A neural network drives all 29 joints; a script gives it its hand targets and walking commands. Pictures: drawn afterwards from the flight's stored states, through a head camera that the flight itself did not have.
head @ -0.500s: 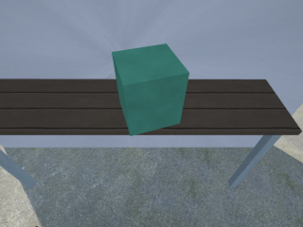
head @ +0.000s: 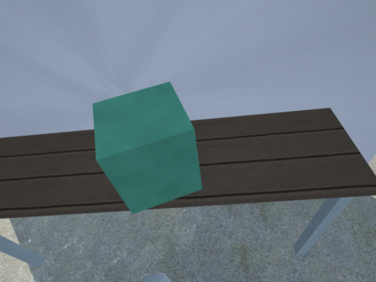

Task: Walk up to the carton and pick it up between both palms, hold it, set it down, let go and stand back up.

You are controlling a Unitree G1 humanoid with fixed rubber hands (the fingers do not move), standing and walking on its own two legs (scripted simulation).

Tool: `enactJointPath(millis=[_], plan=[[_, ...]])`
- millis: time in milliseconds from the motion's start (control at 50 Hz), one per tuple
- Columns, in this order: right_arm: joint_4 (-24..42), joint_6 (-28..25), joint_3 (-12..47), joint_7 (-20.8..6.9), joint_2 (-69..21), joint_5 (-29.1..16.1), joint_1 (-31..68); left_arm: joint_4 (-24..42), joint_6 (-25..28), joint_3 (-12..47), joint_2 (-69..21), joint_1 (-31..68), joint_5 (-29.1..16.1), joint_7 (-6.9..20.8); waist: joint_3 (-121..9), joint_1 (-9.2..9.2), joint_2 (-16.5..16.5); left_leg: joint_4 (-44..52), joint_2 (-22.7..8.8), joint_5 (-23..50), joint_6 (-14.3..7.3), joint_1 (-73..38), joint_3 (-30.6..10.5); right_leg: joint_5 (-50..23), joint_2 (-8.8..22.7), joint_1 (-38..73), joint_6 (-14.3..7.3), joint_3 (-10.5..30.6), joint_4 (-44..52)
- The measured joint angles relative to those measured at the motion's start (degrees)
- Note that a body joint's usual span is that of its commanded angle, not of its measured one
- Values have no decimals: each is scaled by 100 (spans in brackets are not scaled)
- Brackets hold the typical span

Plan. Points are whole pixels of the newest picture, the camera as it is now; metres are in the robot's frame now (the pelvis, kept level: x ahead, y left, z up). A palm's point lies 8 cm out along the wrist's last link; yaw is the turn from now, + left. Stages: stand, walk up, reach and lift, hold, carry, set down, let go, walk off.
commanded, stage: walk up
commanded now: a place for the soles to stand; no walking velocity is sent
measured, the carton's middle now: (150, 148) +0.46 +0.12 +0.00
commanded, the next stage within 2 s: none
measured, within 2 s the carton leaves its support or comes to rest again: neither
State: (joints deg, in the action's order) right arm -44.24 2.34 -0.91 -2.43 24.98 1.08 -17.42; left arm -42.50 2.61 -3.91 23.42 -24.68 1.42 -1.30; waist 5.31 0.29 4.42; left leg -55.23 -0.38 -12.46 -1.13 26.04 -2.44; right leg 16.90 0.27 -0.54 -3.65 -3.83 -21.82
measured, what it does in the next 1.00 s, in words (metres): steps on the spot: left foot, then right foot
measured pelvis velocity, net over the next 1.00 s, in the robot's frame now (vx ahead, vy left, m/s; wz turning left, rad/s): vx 0.04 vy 0.09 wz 0.05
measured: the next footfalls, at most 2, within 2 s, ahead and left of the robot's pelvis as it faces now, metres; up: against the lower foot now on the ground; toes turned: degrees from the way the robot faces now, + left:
left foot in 0.22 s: +0.20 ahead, +0.17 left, +0.00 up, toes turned -2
right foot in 0.52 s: +0.08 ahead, -0.04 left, +0.00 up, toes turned -1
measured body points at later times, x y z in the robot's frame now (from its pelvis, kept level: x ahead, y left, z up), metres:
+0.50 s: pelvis +0.07 +0.04 -0.02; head +0.12 +0.02 +0.42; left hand +0.16 +0.37 -0.11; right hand +0.20 -0.27 -0.14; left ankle +0.16 +0.17 -0.75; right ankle +0.09 -0.07 -0.74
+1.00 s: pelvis +0.04 +0.09 -0.02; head +0.07 +0.08 +0.43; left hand +0.12 +0.42 -0.11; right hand +0.18 -0.22 -0.12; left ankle +0.07 +0.22 -0.75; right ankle +0.06 -0.05 -0.73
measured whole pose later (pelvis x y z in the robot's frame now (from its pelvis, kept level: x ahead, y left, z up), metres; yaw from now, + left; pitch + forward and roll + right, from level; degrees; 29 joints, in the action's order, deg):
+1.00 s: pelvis +0.04 +0.09 -0.02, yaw +3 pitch -3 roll -1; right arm -47.2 2.8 -0.9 -1.0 24.4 0.8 -8.9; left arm -41.3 -2.0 -3.9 23.4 -14.2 -0.6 -1.2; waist 6.8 0.7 1.1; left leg -33.1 0.4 -14.9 0.4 15.3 -4.6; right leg 26.0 3.4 -18.2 -0.5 -3.3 -43.6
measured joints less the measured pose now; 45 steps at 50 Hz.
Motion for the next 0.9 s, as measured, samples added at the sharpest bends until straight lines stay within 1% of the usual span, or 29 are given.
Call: enactJointPath(millis=[120, 180, 220, 240, 280, 300, 320, 360, 440, 480, 520, 540, 560, 580, 620, 640, 680, 740, 820, 840, 880, 900], plan=[[0, 0, -1, 38, 0, 0, 213, 19, -112, 0, 0, 0, -13, -74, 54, 21, -3, 1435, 1, 11, 0, -3, 0, 286, -148, 13, 0, -1, -42], [0, 0, -2, 91, 1, 0, 286, 18, -185, 1, -1, 6, -59, -94, 87, 32, -61, 1952, 37, 240, 0, -147, -3, 551, -151, -3, 33, -2, -318], [-3, -3, -3, 148, 3, 0, 292, 17, -226, 1, -2, 18, -132, -94, 114, 22, -75, 2443, 25, 965, -31, -456, -10, 796, -137, -211, 60, -12, -1056], [-11, -4, -3, 173, 1, 0, 305, 17, -245, 1, -3, 95, -167, -94, 139, 16, -98, 2430, 39, 780, -30, -507, 1, 745, -96, -498, 78, -13, -1707], [-2, -5, -2, 210, -5, -8, 351, 33, -289, 0, -5, 364, -207, -102, 239, 17, -156, 2310, 89, 361, -40, -510, 1, 1073, -76, -1167, 107, 44, -3078], [36, -5, -2, 232, -6, -10, 363, 63, -309, 0, -3, 460, -208, -111, 242, 21, -167, 2307, 86, 301, -40, -507, 3, 1220, -85, -1456, 108, 63, -3499], [86, -3, 0, 250, -7, -10, 369, 93, -312, 1, 0, 544, -208, -112, 237, 27, -173, 2308, 79, 286, -40, -504, 8, 1307, -79, -1673, 108, 71, -3696], [156, 30, 2, 257, -9, -10, 408, 116, -313, 1, 3, 717, -203, -112, 230, 34, -182, 2308, 82, 296, -39, -498, 16, 1417, -19, -1905, 108, 83, -3538], [289, 112, 1, 257, -10, -10, 574, 117, -321, 2, 4, 964, -201, -112, 273, 28, -184, 2304, 87, 314, -36, -493, 17, 1401, 43, -1981, 108, 82, -2656], [341, 160, 1, 256, -11, -10, 673, 117, -319, 2, 5, 987, -201, -112, 297, 31, -186, 2247, 89, 306, 8, -492, 20, 960, 44, -1854, 109, 85, -2133], [385, 206, 1, 248, -11, -11, 772, 115, -317, 2, 7, 987, -170, -112, 304, 32, -198, 2040, 136, 228, 63, -433, 23, 245, 106, -1667, 114, 84, -1645], [382, 229, 0, 243, -12, -10, 839, 110, -320, 2, 5, 992, -142, -112, 347, 33, -199, 1689, 187, -222, 64, -360, 26, 65, 145, -1664, 128, 84, -1718], [379, 260, 0, 242, -15, -10, 867, 110, -333, 0, 6, 992, -102, -113, 357, 40, -206, 1106, 285, -777, 64, -246, -5, 68, 201, -1654, 132, 92, -1788], [380, 291, 0, 242, -14, -10, 866, 112, -338, 0, 6, 991, -81, -113, 338, 41, -210, 487, 395, -1126, 64, -131, -43, 107, 270, -1626, 132, 96, -1779], [377, 315, 1, 237, -12, -10, 861, 116, -312, 0, 5, 1002, -74, -132, 312, 36, -202, -451, 533, -1282, 64, -47, -97, 124, 408, -1555, 132, 92, -1643], [365, 316, 1, 220, -10, -11, 858, 117, -286, 1, 5, 1004, -74, -141, 278, 33, -189, -723, 543, -1287, 64, -45, -121, 97, 459, -1565, 133, 87, -1577], [299, 318, 2, 172, -8, -11, 852, 121, -223, 2, 4, 1004, -71, -145, 195, 29, -162, -854, 539, -1294, 64, -78, -197, 13, 546, -1656, 133, 81, -1484], [142, 320, 2, 111, -4, -11, 848, 120, -181, 3, 2, 1003, -47, -145, 186, 25, -138, -371, 464, -1442, 64, -306, -223, -67, 637, -1704, 133, 69, -1410], [-62, 300, 1, 102, -3, -11, 848, 118, -239, 4, 1, 1003, -41, -130, 175, 32, -138, 940, 283, -1467, 65, -691, -226, -95, 650, -1741, 142, 30, -1410], [-114, 270, 2, 102, -2, -12, 847, 118, -270, 5, 1, 1003, -42, -114, 172, 31, -147, 1353, 250, -1230, 65, -815, -227, -99, 648, -1755, 164, 26, -1436], [-225, 188, 2, 111, -4, -12, 849, 117, -319, 4, 0, 1015, -82, -72, 163, 34, -155, 2189, 167, -315, 73, -1068, -224, -78, 633, -1820, 293, 26, -1576], [-288, 158, 2, 112, -28, -11, 849, 117, -346, 4, 1, 1058, -114, -44, 211, 42, -221, 2180, 192, -128, 116, -1078, -210, -61, 664, -1804, 311, 37, -1635]])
